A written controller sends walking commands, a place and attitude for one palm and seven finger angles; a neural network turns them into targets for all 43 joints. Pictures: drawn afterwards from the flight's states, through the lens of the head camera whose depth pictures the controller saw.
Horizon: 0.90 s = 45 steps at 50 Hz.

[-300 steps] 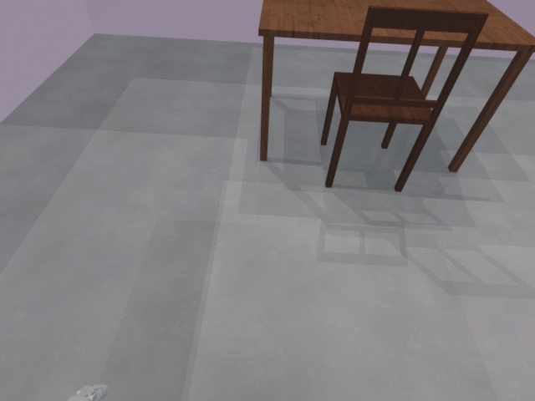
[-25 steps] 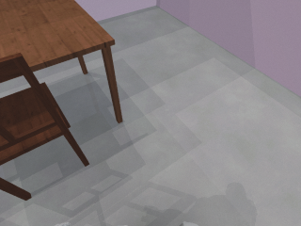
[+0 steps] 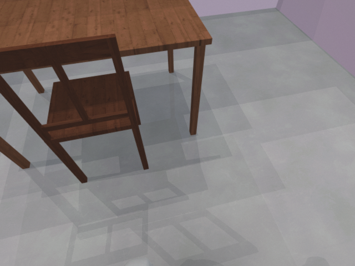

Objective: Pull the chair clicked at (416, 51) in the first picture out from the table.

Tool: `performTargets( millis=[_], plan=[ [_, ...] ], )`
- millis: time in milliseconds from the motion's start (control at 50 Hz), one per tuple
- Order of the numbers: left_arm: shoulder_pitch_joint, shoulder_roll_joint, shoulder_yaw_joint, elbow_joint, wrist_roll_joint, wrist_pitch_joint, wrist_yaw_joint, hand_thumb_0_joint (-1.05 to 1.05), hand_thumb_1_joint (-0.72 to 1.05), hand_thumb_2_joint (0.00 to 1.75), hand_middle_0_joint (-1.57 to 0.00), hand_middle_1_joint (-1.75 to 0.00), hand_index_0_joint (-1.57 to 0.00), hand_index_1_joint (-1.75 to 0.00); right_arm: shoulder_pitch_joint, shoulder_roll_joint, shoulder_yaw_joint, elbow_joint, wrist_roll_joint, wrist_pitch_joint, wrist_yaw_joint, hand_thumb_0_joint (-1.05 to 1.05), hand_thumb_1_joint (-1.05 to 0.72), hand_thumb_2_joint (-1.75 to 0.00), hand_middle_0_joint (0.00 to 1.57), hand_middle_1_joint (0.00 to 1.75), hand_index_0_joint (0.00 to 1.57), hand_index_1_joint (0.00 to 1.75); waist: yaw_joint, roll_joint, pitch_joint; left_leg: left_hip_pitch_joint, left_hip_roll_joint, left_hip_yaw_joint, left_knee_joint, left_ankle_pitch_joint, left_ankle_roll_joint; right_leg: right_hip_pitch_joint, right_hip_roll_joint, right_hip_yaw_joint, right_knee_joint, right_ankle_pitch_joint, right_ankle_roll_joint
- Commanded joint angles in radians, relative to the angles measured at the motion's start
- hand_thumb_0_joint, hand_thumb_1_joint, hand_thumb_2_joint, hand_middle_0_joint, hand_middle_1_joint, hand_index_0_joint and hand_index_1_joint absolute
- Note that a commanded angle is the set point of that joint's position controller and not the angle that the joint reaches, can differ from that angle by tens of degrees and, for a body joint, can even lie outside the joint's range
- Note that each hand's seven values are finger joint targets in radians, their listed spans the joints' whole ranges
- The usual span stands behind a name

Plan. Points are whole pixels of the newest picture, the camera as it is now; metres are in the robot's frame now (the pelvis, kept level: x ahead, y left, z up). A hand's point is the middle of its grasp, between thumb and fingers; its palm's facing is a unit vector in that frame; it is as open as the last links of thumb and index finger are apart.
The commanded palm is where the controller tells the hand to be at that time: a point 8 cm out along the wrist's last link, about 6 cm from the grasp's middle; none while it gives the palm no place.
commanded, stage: turn to face it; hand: left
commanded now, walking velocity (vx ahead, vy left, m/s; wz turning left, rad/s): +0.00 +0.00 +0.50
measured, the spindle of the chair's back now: (72, 94) +0.66 +0.44 -0.09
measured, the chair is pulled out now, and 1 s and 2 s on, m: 0.00 0.00 0.00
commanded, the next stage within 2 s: take the last steps up to it in 0.50 s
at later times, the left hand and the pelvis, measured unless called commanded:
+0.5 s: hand out of the picture +0.06 +0.22 -0.15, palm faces +0.21 -0.93 -0.29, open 7.4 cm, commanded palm none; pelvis +0.00 +0.00 -0.01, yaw +11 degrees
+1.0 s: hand out of the picture -0.11 +0.18 -0.18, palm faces +0.41 -0.90 -0.18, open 7.4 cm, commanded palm none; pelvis +0.00 +0.03 +0.00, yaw +18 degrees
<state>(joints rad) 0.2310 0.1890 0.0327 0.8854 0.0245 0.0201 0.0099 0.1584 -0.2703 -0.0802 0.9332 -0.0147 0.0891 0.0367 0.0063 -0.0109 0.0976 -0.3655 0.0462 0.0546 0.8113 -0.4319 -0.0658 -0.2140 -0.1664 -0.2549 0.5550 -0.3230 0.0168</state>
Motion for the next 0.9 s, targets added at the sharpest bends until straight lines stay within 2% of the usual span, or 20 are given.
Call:
performTargets(
  millis=[0,20,40,60,80,120,180,260,340,420,440,460,480,500,520,560,600,680,780,880],
  plan=[
    [0.039,0.246,0.078,-0.034,-0.005,-0.007,0.016,0.0,0.9,0.9,-0.2,-0.3,-0.2,-0.3,0.009,-0.063,-0.006,-0.092,0.0,-0.058,-0.01,0.0,-0.9,-0.9,0.2,0.3,0.2,0.3,-0.002,-0.157,-0.186,0.126,-0.033,0.059,-0.33,0.175,0.026,0.129,-0.182,0.091,0.041,0.54,-0.059],
    [0.032,0.223,0.073,-0.046,-0.014,-0.005,0.012,0.0,0.9,0.9,-0.2,-0.3,-0.2,-0.3,0.08,-0.128,-0.021,-0.074,-0.004,-0.07,-0.013,0.0,-0.9,-0.9,0.2,0.3,0.2,0.3,-0.048,-0.013,-0.242,0.322,0.045,-0.038,-0.425,0.394,0.062,-0.01,-0.139,0.059,0.217,0.416,-0.005],
    [-0.002,0.149,0.054,-0.096,-0.021,-0.004,0.002,0.0,0.9,0.9,-0.2,-0.3,-0.2,-0.3,0.142,-0.248,-0.052,-0.069,-0.006,-0.078,-0.022,0.0,-0.9,-0.9,0.2,0.3,0.2,0.3,-0.089,0.314,-0.255,0.499,0.325,-0.407,-0.424,0.844,0.198,-0.352,0.01,0.056,0.431,-0.211,0.076],
    [-0.073,0.147,0.041,-0.118,-0.011,0.006,0.009,0.0,0.9,0.9,-0.2,-0.3,-0.2,-0.3,0.203,-0.271,-0.053,-0.043,0.003,-0.069,-0.03,0.0,-0.9,-0.9,0.2,0.3,0.2,0.3,-0.111,0.269,-0.261,0.461,0.388,-0.417,-0.405,1.042,0.293,-0.387,0.031,0.17,0.539,-0.361,0.07],
    [-0.092,0.152,0.041,-0.125,-0.008,0.012,0.01,0.0,0.9,0.9,-0.2,-0.3,-0.2,-0.3,0.185,-0.249,-0.043,-0.048,0.0,-0.067,-0.035,0.0,-0.9,-0.9,0.2,0.3,0.2,0.3,-0.095,0.165,-0.217,0.416,0.375,-0.346,-0.403,0.978,0.294,-0.391,0.012,0.198,0.59,-0.303,0.059],
    [-0.087,0.151,0.05,-0.074,-0.01,0.014,0.012,0.0,0.9,0.9,-0.2,-0.3,-0.2,-0.3,0.083,-0.175,-0.023,-0.062,-0.005,-0.074,-0.052,0.0,-0.9,-0.9,0.2,0.3,0.2,0.3,-0.06,0.256,-0.169,0.339,0.256,-0.27,-0.406,0.922,0.248,-0.386,0.02,0.241,0.622,-0.19,0.068],
    [-0.036,0.153,0.051,-0.045,-0.012,0.015,0.0,0.0,0.9,0.9,-0.2,-0.3,-0.2,-0.3,0.015,-0.145,-0.007,-0.088,-0.004,-0.078,-0.053,0.0,-0.9,-0.9,0.2,0.3,0.2,0.3,-0.021,0.185,-0.146,0.28,0.18,-0.198,-0.426,0.824,0.218,-0.321,0.048,0.23,0.571,-0.1,0.069],
    [-0.055,0.136,0.042,-0.049,-0.015,0.019,0.005,0.0,0.9,0.9,-0.2,-0.3,-0.2,-0.3,0.04,-0.152,-0.01,-0.079,-0.007,-0.073,-0.049,0.0,-0.9,-0.9,0.2,0.3,0.2,0.3,-0.033,0.135,-0.138,0.273,0.189,-0.246,-0.447,0.711,0.242,-0.278,0.076,0.224,0.427,-0.108,0.072],
    [-0.062,0.12,0.035,-0.058,-0.016,0.015,0.008,0.0,0.9,0.9,-0.2,-0.3,-0.2,-0.3,0.033,-0.148,-0.011,-0.075,-0.012,-0.065,-0.045,0.0,-0.9,-0.9,0.2,0.3,0.2,0.3,-0.032,0.166,-0.114,0.216,0.18,-0.281,-0.452,0.619,0.242,-0.191,0.105,0.21,0.273,-0.117,0.06],
    [0.035,0.126,0.039,-0.03,-0.02,-0.005,0.013,0.0,0.9,0.9,-0.2,-0.3,-0.2,-0.3,-0.006,-0.133,-0.01,-0.075,-0.006,-0.061,-0.042,0.0,-0.9,-0.9,0.2,0.3,0.2,0.3,0.02,0.148,-0.13,0.11,0.137,-0.287,-0.369,0.544,0.195,0.024,0.129,0.198,-0.027,0.071,0.044],
    [0.067,0.152,0.044,-0.023,-0.015,-0.017,0.016,0.0,0.9,0.9,-0.2,-0.3,-0.2,-0.3,0.004,-0.106,-0.007,-0.073,0.001,-0.063,-0.039,0.0,-0.9,-0.9,0.2,0.3,0.2,0.3,0.031,0.077,-0.151,0.058,0.083,-0.251,-0.294,0.427,0.145,0.126,0.089,0.233,-0.167,0.173,0.039],
    [0.083,0.237,0.058,-0.02,0.001,-0.032,0.024,0.0,0.9,0.9,-0.2,-0.3,-0.2,-0.3,0.034,-0.037,0.004,-0.079,0.011,-0.063,-0.034,0.0,-0.9,-0.9,0.2,0.3,0.2,0.3,0.028,-0.185,-0.167,-0.098,-0.043,-0.119,-0.101,0.133,0.068,0.236,-0.132,0.468,-0.253,0.278,-0.027],
    [0.08,0.301,0.064,-0.033,0.001,-0.034,0.022,0.0,0.9,0.9,-0.2,-0.3,-0.2,-0.3,0.023,-0.032,0.003,-0.106,0.009,-0.056,-0.037,0.0,-0.9,-0.9,0.2,0.3,0.2,0.3,0.033,-0.289,-0.146,-0.141,-0.095,-0.106,0.096,-0.17,0.04,0.144,-0.313,0.605,-0.273,0.469,-0.142],
    [0.061,0.267,0.054,-0.039,-0.006,-0.029,0.023,0.0,0.9,0.9,-0.2,-0.3,-0.2,-0.3,0.016,-0.056,-0.006,-0.09,0.003,-0.044,-0.04,0.0,-0.9,-0.9,0.2,0.3,0.2,0.3,0.028,-0.175,-0.135,-0.111,-0.065,-0.159,0.212,-0.16,0.047,0.065,-0.29,0.534,-0.272,0.413,-0.184],
    [0.005,0.23,0.057,-0.042,-0.006,-0.03,0.028,0.0,0.9,0.9,-0.2,-0.3,-0.2,-0.3,0.028,-0.058,-0.01,-0.066,-0.002,-0.035,-0.037,0.0,-0.9,-0.9,0.2,0.3,0.2,0.3,0.007,-0.251,-0.101,-0.13,-0.048,-0.161,0.287,-0.105,0.049,0.011,-0.236,0.499,-0.3,0.313,-0.174],
    [-0.053,0.181,0.04,-0.055,-0.011,-0.029,0.023,0.0,0.9,0.9,-0.2,-0.3,-0.2,-0.3,0.056,-0.063,-0.015,-0.021,-0.005,-0.031,-0.026,0.0,-0.9,-0.9,0.2,0.3,0.2,0.3,-0.022,-0.155,-0.064,-0.139,-0.038,-0.13,0.38,0.021,0.034,0.001,-0.141,0.388,-0.294,0.236,-0.14],
    [-0.034,0.16,0.037,-0.046,-0.009,-0.038,0.022,0.0,0.9,0.9,-0.2,-0.3,-0.2,-0.3,0.083,-0.039,-0.007,0.0,-0.006,-0.033,-0.022,0.0,-0.9,-0.9,0.2,0.3,0.2,0.3,-0.019,-0.128,-0.077,-0.131,-0.03,-0.107,0.358,0.077,0.024,0.029,-0.111,0.325,-0.296,0.228,-0.125],
    [0.081,0.16,0.043,0.016,-0.004,-0.058,0.018,0.0,0.9,0.9,-0.2,-0.3,-0.2,-0.3,0.039,-0.029,-0.004,0.004,-0.015,-0.046,-0.011,0.0,-0.9,-0.9,0.2,0.3,0.2,0.3,0.029,-0.11,-0.068,-0.181,0.003,-0.071,0.248,0.104,0.019,0.123,-0.139,0.348,-0.37,-0.023,-0.132],
    [0.162,0.164,0.044,0.083,0.008,-0.069,0.01,0.0,0.9,0.9,-0.2,-0.3,-0.2,-0.3,-0.015,-0.003,0.009,-0.003,-0.013,-0.069,-0.005,0.0,-0.9,-0.9,0.2,0.3,0.2,0.3,0.06,-0.129,-0.035,-0.16,0.027,-0.02,0.027,0.034,0.036,0.153,-0.17,0.382,-0.416,-0.148,-0.166],
    [0.153,0.173,0.043,0.133,0.007,-0.062,0.002,0.0,0.9,0.9,-0.2,-0.3,-0.2,-0.3,0.062,0.033,0.025,0.031,-0.007,-0.093,-0.009,0.0,-0.9,-0.9,0.2,0.3,0.2,0.3,0.026,-0.149,-0.044,0.066,-0.006,0.047,-0.217,0.038,0.067,0.034,-0.131,0.318,-0.379,-0.173,-0.159]
  ],
)
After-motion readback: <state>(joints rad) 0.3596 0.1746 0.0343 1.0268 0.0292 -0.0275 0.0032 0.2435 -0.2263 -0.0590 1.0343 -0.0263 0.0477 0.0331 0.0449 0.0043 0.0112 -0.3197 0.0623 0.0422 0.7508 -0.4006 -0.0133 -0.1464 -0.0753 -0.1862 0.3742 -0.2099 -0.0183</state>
